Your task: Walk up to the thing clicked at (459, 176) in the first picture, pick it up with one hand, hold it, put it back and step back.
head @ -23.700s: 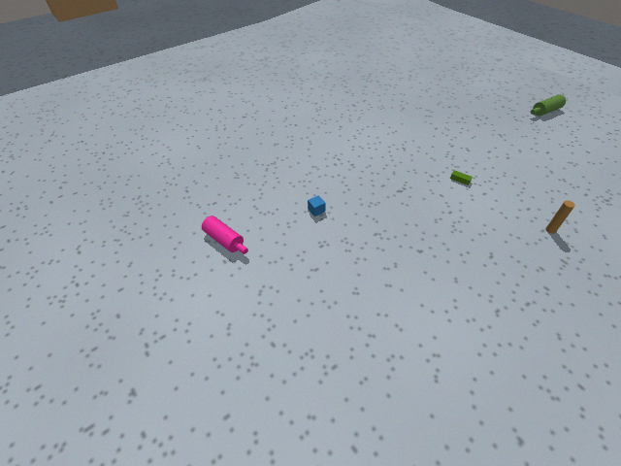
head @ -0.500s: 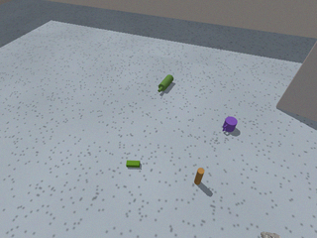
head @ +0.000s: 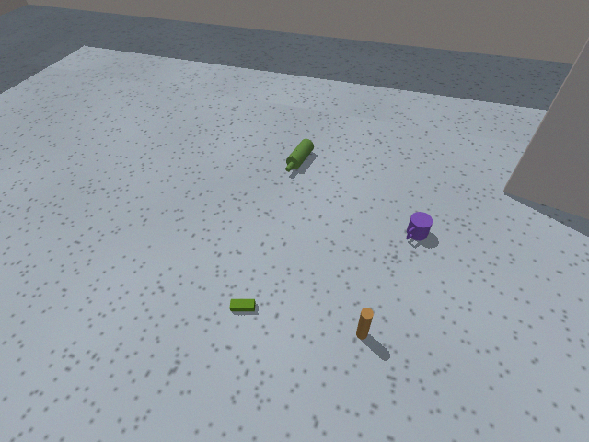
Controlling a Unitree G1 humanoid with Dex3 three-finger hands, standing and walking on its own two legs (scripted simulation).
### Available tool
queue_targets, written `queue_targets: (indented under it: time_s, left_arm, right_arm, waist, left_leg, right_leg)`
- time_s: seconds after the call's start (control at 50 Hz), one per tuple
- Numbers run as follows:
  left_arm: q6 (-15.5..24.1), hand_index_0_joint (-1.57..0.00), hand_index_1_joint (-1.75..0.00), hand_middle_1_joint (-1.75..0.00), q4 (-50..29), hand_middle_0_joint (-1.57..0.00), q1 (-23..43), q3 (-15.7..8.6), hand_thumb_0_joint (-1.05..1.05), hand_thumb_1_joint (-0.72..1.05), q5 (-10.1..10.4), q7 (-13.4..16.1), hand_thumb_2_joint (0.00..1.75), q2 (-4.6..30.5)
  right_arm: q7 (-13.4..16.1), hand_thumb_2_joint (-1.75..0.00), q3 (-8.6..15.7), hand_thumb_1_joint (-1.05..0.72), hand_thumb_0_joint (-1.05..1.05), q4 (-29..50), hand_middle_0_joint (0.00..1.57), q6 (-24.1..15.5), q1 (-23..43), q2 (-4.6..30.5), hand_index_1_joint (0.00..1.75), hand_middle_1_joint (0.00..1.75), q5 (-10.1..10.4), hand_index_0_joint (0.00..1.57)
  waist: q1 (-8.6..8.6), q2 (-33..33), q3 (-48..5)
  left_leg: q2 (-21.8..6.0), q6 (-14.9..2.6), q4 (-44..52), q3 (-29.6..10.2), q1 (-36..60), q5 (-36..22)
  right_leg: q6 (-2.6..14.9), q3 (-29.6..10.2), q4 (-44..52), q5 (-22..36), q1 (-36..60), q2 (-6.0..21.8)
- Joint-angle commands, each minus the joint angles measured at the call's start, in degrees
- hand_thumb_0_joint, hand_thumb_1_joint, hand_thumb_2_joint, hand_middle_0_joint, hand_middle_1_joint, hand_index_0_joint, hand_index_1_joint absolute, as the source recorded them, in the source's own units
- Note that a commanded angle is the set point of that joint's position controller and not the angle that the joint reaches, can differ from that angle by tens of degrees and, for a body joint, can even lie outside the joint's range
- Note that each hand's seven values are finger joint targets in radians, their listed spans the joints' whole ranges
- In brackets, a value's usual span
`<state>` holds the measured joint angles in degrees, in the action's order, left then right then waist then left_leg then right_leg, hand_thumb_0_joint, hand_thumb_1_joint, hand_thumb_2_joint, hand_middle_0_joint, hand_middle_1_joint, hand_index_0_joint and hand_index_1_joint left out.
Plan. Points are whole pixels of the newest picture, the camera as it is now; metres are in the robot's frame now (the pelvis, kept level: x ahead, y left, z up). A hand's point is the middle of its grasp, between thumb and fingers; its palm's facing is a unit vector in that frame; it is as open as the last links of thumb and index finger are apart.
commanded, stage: stand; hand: left
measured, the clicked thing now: (242, 305) +0.73 +0.26 -0.77
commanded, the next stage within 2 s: walk up in 0.36 s
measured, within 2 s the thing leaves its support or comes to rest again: neither
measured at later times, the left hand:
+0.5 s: hand out of the picture +0.08 +0.27 -0.15, palm faces +0.03 -0.94 -0.34, open 7.4 cm
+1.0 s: hand (125, 393) +0.23 +0.32 -0.16, palm faces -0.07 -0.94 -0.34, open 7.4 cm
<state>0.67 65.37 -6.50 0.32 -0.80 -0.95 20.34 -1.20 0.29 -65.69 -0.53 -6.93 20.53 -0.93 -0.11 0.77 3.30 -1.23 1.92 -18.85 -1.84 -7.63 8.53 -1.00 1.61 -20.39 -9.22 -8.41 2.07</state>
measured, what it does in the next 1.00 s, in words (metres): walks ahead: left foot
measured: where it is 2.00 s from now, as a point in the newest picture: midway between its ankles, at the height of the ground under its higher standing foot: (311, 433)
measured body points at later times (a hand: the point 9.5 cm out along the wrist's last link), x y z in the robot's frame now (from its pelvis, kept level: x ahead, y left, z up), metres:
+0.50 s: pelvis +0.02 +0.00 +0.00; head +0.02 +0.00 +0.45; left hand +0.07 +0.31 -0.12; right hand +0.08 -0.31 -0.13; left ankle +0.01 +0.14 -0.72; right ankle +0.02 -0.13 -0.74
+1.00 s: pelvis +0.17 +0.04 -0.01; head +0.19 +0.05 +0.44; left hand +0.24 +0.36 -0.13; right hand +0.19 -0.28 -0.12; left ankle +0.11 +0.17 -0.75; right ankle +0.30 -0.11 -0.72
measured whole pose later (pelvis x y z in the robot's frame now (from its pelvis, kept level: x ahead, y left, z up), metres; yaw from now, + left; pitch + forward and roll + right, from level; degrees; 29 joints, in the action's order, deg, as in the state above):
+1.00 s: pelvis +0.17 +0.04 -0.01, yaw +0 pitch -3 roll +2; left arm -0.5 53.7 -14.2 -3.9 -1.8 -5.2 24.1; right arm -2.1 3.5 -51.7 -4.8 -20.8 22.0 -1.3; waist 1.2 -2.5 5.4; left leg -0.4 0.0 -24.2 4.8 -1.7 19.3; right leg 0.9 -1.7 -40.4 -11.6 -27.6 4.9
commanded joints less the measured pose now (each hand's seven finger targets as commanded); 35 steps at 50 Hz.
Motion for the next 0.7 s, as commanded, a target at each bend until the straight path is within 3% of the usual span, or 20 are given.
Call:
queue_targets:
  time_s: [0.0,0.1,0.18,0.32,0.34,0.36,0.38,0.4,0.42,0.44,0.46,0.48,0.52,0.56,0.58,0.6,0.62,0.64,0.66,0.68]
  left_arm:
    - [1.6,-0.2,-0.3,-0.3,-3.5,-0.2,2.8,-2.4,0.0,0.9,0.4,0.9,0.9,12.9]
    - [1.5,-0.2,-0.3,-0.3,-3.6,-0.2,2.3,-2.4,0.0,0.9,0.4,1.0,0.9,13.3]
    - [1.1,-0.2,-0.3,-0.3,-3.4,-0.2,2.0,-2.4,0.0,0.9,0.3,0.9,0.9,13.3]
    - [1.4,-0.2,-0.3,-0.3,-3.9,-0.2,2.2,-2.5,0.0,0.9,0.5,0.9,0.9,12.9]
    - [1.8,-0.2,-0.3,-0.3,-6.3,-0.2,-1.7,-5.8,0.0,0.9,-0.4,-0.2,0.9,15.7]
    - [1.6,-0.2,-0.3,-0.3,-5.6,-0.2,-3.9,-6.4,0.0,0.9,-1.1,-0.6,0.9,16.4]
    - [1.5,-0.2,-0.3,-0.3,-5.7,-0.2,-5.0,-7.1,0.0,0.9,-1.4,-0.7,0.9,16.9]
    - [1.5,-0.2,-0.3,-0.3,-6.2,-0.2,-6.8,-7.7,0.0,0.9,-1.4,-0.7,0.9,17.8]
    - [1.9,-0.2,-0.3,-0.3,-7.0,-0.2,-8.0,-8.5,0.0,0.9,-1.5,-0.4,0.9,19.4]
    - [2.4,-0.2,-0.3,-0.3,-7.7,-0.2,-8.5,-8.9,0.0,0.9,-1.7,-0.2,0.9,19.8]
    - [2.6,-0.2,-0.3,-0.3,-8.5,-0.2,-7.8,-9.1,0.0,0.9,-1.6,-0.2,0.9,19.5]
    - [2.7,-0.2,-0.3,-0.3,-8.8,-0.2,-8.5,-8.9,0.0,0.9,-1.3,-0.1,0.9,18.0]
    - [2.3,-0.2,-0.3,-0.3,-10.8,-0.2,-5.3,-8.5,0.0,0.9,-1.5,-0.6,0.9,17.3]
    - [1.9,-0.2,-0.3,-0.3,-14.0,-0.2,1.1,-8.4,0.0,0.9,-2.1,-1.3,0.9,18.5]
    - [1.6,-0.2,-0.3,-0.3,-15.3,-0.2,4.5,-8.1,0.0,0.9,-1.8,-1.4,0.9,17.7]
    - [1.1,-0.2,-0.3,-0.3,-15.9,-0.2,3.7,-7.4,0.0,0.9,-1.5,-1.5,0.9,14.4]
    - [0.7,-0.2,-0.3,-0.3,-16.6,-0.2,0.7,-5.9,0.0,0.9,-1.3,-1.6,0.9,9.8]
    - [0.6,-0.2,-0.3,-0.3,-16.7,-0.2,-3.1,-5.0,0.0,0.9,-0.9,-1.3,0.9,7.3]
    - [0.1,-0.2,-0.3,-0.3,-15.4,-0.2,-5.5,-6.0,0.0,0.9,-0.5,-0.9,0.9,12.4]
    - [0.0,-0.2,-0.3,-0.3,-14.6,-0.2,-8.2,-6.5,0.0,0.9,0.0,-1.0,0.9,14.9]
  right_arm:
    - [0.8,-0.9,2.0,-0.9,0.0,3.4,0.2,-1.2,2.6,11.9,0.3,0.3,0.4,0.2]
    - [0.9,-0.9,1.8,-0.9,0.0,3.4,0.2,-1.1,2.2,11.8,0.3,0.3,0.4,0.2]
    - [0.9,-0.9,1.9,-0.9,0.0,3.5,0.2,-0.8,2.2,12.0,0.3,0.3,0.4,0.2]
    - [1.1,-0.9,1.7,-0.9,0.0,3.7,0.2,-1.2,1.9,12.1,0.3,0.3,0.3,0.2]
    - [-0.1,-0.9,4.3,-0.9,0.0,6.0,0.2,-1.6,-2.4,15.7,0.3,0.3,-0.3,0.2]
    - [-0.5,-0.9,4.8,-0.9,0.0,6.3,0.2,-1.4,-2.1,16.1,0.3,0.3,-0.9,0.2]
    - [-0.7,-0.9,4.7,-0.9,0.0,7.4,0.2,-1.1,0.0,15.4,0.3,0.3,-1.2,0.2]
    - [-1.0,-0.9,4.5,-0.9,0.0,9.2,0.2,-1.0,2.4,13.7,0.3,0.3,-1.2,0.2]
    - [-1.0,-0.9,4.8,-0.9,0.0,10.5,0.2,-1.1,3.4,12.2,0.3,0.3,-1.4,0.2]
    - [-0.8,-0.9,5.2,-0.9,0.0,10.9,0.2,-1.5,2.9,12.4,0.3,0.3,-1.5,0.2]
    - [-0.9,-0.9,5.5,-0.9,0.0,11.1,0.2,-1.9,1.9,12.6,0.3,0.3,-1.0,0.2]
    - [-1.0,-0.9,5.7,-0.9,0.0,11.4,0.2,-2.3,1.9,13.2,0.3,0.3,-1.1,0.2]
    - [-2.0,-0.9,6.2,-0.9,0.0,11.6,0.2,-2.2,-0.7,12.6,0.3,0.3,-1.3,0.2]
    - [-2.3,-0.9,7.1,-0.9,0.0,11.1,0.2,-2.1,-8.0,12.2,0.3,0.3,-0.8,0.2]
    - [-1.9,-0.9,7.8,-0.9,0.0,9.1,0.2,-2.3,-14.7,12.2,0.3,0.3,-0.9,0.2]
    - [-1.4,-0.9,8.6,-0.9,0.0,7.1,0.2,-2.7,-19.6,13.0,0.3,0.3,-1.1,0.2]
    - [-0.5,-0.9,10.0,-0.9,0.0,5.9,0.2,-3.0,-24.8,17.0,0.3,0.3,-2.0,0.2]
    - [0.3,-0.9,10.3,-0.9,0.0,7.8,0.2,-3.5,-25.1,21.1,0.3,0.3,-2.9,0.2]
    - [0.7,-0.9,10.2,-0.9,0.0,11.7,0.2,-3.7,-14.8,22.2,0.3,0.3,-2.1,0.2]
    - [0.4,-0.9,10.1,-0.9,0.0,13.5,0.2,-3.9,-9.8,23.7,0.3,0.3,-1.1,0.2]
  waist:
    - [0.03,-1.4,-3.9]
    - [0.03,-1.4,-3.4]
    - [-0.1,-1.1,-2.0]
    - [-0.03,-0.7,-4.1]
    - [-0.51,-0.4,-9.2]
    - [-1.62,-0.3,-5.0]
    - [-2.92,-1.9,0.1]
    - [-4.17,-6.6,2.5]
    - [-5.32,-11.1,4.3]
    - [-5.62,-9.1,6.0]
    - [-4.77,-8.0,5.1]
    - [-4.59,-6.5,2.6]
    - [-2.37,-7.9,-0.3]
    - [2.21,-13.0,0.4]
    - [6.39,-11.2,-0.1]
    - [8.06,-3.7,-1.7]
    - [9.91,12.1,-2.4]
    - [8.74,18.2,-1.5]
    - [4.58,8.7,0.5]
    - [2.53,8.2,2.6]
  left_leg:
    - [-5.6,-2.44,3.3,-4.6,-1.1,-0.9]
    - [-5.5,-2.24,3.1,-4.2,-0.4,0.1]
    - [-5.3,-2.38,3.5,-4.2,-1.6,4.1]
    - [-5.7,-2.25,3.0,-4.1,-0.9,-1.7]
    - [-2.8,-5.79,-0.8,-3.7,-2.0,24.6]
    - [-2.9,-6.14,-2.2,-4.9,-9.3,33.7]
    - [-1.2,-5.0,-5.0,-3.3,-17.5,35.1]
    - [0.7,-4.03,-13.2,0.5,-22.8,28.3]
    - [0.5,-2.91,-24.7,2.7,-26.2,19.7]
    - [-2.6,-2.74,-25.9,-0.7,-29.7,17.2]
    - [-4.2,-3.17,-24.5,-1.9,-30.3,16.3]
    - [-3.8,-3.15,-24.6,-1.2,-29.0,17.6]
    - [-2.8,-2.9,-22.4,0.9,-19.4,17.9]
    - [-3.3,-3.56,-15.6,2.7,-5.7,13.1]
    - [-2.9,-3.56,-10.5,3.5,4.7,4.3]
    - [0.0,-2.77,-7.2,4.8,13.9,2.5]
    - [-4.7,-3.04,-0.4,-5.3,18.3,13.4]
    - [-16.9,-5.39,7.9,-29.8,14.3,31.6]
    - [-20.4,-8.75,12.6,-35.1,3.5,41.2]
    - [-22.1,-12.59,13.5,-34.4,-1.1,44.0]
  right_leg:
    - [1.71,-5.8,4.7,0.6,2.0,5.7]
    - [1.7,-5.9,5.2,-1.1,0.5,5.6]
    - [1.91,-6.4,5.8,-6.6,-0.9,5.4]
    - [1.9,-6.1,4.3,1.1,1.4,5.4]
    - [4.32,-4.6,1.3,-24.0,4.7,2.3]
    - [5.64,-7.5,1.0,-33.8,3.2,3.5]
    - [6.42,-11.1,3.4,-38.9,3.3,5.1]
    - [8.61,-17.3,8.7,-40.8,5.0,10.1]
    - [12.1,-24.3,14.8,-37.6,5.8,17.7]
    - [14.85,-25.7,14.3,-28.0,8.5,20.2]
    - [15.93,-24.0,12.6,-18.8,12.2,20.0]
    - [14.77,-20.5,11.7,-15.0,13.7,17.0]
    - [12.13,-14.1,11.3,-21.3,6.8,12.7]
    - [10.83,-10.1,9.0,-23.2,-6.7,11.3]
    - [9.19,-6.5,2.7,-24.6,-14.7,9.4]
    - [7.56,-1.3,-8.5,-23.5,-20.4,4.7]
    - [5.61,2.9,-27.4,-27.5,-28.2,-2.0]
    - [4.03,-5.3,-41.1,-26.9,-35.5,-7.8]
    - [4.71,-10.4,-43.4,-20.9,-31.1,-4.4]
    - [4.97,-11.8,-42.6,-18.1,-28.2,-0.7]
